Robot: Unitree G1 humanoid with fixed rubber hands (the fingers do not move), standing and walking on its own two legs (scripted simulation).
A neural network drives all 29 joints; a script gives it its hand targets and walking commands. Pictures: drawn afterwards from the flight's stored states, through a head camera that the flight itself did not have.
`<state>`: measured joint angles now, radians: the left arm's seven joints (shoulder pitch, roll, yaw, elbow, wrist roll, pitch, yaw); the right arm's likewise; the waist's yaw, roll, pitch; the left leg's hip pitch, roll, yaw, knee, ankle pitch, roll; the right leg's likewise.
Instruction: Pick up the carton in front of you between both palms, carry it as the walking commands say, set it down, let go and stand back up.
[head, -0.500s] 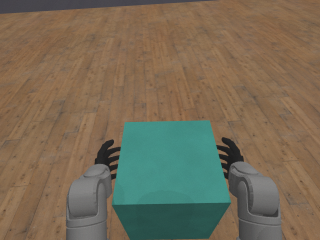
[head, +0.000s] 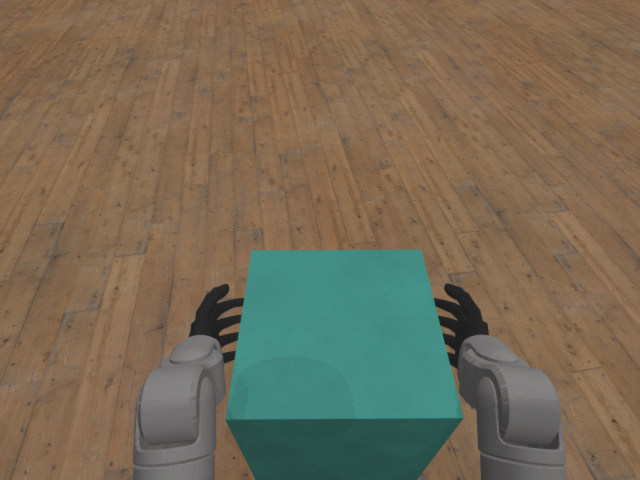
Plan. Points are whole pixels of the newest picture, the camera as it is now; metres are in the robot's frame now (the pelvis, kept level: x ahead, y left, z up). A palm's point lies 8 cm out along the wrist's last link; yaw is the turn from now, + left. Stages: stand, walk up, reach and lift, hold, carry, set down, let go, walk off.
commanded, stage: carry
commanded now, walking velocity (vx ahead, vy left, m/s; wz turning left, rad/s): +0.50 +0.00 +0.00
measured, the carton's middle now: (336, 372) +0.26 +0.00 -0.01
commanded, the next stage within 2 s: none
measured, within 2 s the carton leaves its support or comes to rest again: neither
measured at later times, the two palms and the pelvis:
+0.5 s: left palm (259, 160) +0.58 +0.11 +0.09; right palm (433, 159) +0.60 -0.18 +0.09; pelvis +0.32 -0.05 +0.00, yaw +3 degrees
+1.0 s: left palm (253, 84) +0.91 +0.16 +0.06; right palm (384, 83) +0.91 -0.14 +0.07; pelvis +0.65 +0.01 +0.00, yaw +0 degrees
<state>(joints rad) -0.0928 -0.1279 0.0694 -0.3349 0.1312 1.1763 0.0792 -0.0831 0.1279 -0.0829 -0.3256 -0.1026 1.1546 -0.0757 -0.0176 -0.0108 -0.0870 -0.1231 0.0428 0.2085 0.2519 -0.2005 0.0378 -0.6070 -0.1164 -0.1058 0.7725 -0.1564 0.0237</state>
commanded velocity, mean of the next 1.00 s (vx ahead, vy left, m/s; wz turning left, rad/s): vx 0.50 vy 0.00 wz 0.00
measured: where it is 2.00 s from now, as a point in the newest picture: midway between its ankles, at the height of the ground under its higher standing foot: (317, 220)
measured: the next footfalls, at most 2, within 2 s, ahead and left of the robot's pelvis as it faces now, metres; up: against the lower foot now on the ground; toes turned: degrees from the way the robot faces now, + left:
right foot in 0.18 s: +0.32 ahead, -0.13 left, +0.00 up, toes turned -9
left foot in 0.70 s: +0.65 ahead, +0.09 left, +0.00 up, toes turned +12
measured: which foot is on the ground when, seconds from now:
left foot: down 0.00-0.22, up 0.24-0.68, down 0.70-1.00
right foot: up 0.00-0.16, down 0.18-0.72, up 0.74-1.00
